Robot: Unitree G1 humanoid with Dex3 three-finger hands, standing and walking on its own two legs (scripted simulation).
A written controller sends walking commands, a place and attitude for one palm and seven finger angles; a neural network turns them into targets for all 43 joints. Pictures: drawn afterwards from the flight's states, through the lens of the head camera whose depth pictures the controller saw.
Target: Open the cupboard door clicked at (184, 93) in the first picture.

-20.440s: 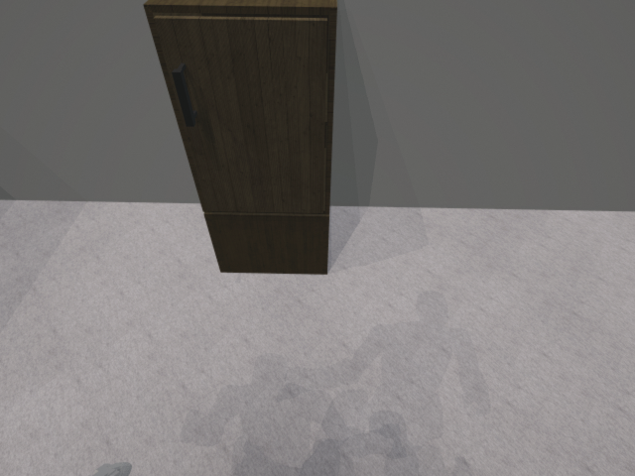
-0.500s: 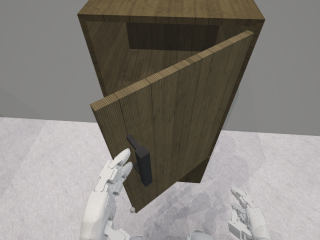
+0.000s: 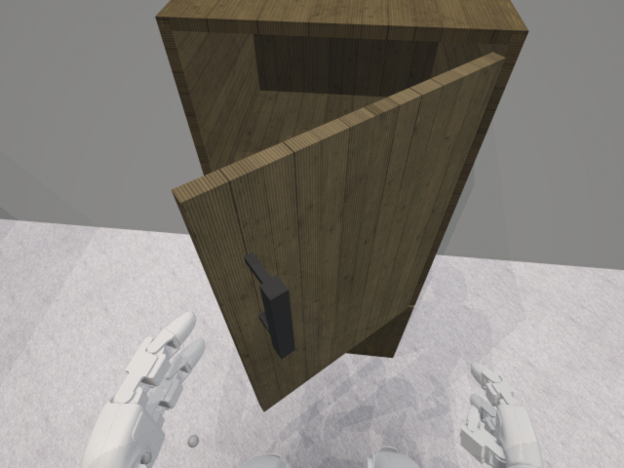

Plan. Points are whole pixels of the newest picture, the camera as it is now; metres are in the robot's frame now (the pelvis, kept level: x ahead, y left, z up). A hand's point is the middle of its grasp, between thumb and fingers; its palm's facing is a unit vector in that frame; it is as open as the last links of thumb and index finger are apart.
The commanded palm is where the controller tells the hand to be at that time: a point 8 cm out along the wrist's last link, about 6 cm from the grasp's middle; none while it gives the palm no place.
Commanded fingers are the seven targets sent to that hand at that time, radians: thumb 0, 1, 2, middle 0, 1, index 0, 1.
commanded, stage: slide the hand sideways off the handle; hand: left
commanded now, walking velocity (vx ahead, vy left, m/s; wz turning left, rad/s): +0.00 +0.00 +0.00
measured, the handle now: (269, 308) +0.28 +0.08 +0.10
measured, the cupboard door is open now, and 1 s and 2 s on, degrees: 42 42 42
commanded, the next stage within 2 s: draw the hand back to the body in 0.06 s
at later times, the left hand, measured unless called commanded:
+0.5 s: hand (148, 419) +0.15 +0.16 +0.13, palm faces -0.04 -1.00 -0.06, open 16.4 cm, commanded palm +0.11 +0.22 +0.15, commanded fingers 0.00 -0.50 0.30 -0.15 -0.30 -0.15 -0.30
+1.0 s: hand (48, 350) +0.18 +0.23 +0.18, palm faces +0.29 -0.87 -0.40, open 13.5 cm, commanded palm +0.14 +0.28 +0.21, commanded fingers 0.00 0.31 0.64 -0.18 -0.30 -0.18 -0.30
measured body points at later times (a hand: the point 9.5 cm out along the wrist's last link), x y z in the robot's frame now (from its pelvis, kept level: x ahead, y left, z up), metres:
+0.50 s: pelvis +0.00 +0.02 +0.02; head +0.00 +0.01 +0.47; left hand +0.15 +0.21 +0.14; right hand +0.19 -0.20 -0.03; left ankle -0.02 +0.11 -0.66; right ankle +0.04 -0.10 -0.66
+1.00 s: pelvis +0.02 +0.02 +0.06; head +0.00 +0.00 +0.51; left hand +0.16 +0.28 +0.20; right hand +0.20 -0.20 -0.01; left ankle -0.02 +0.11 -0.66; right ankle +0.04 -0.10 -0.66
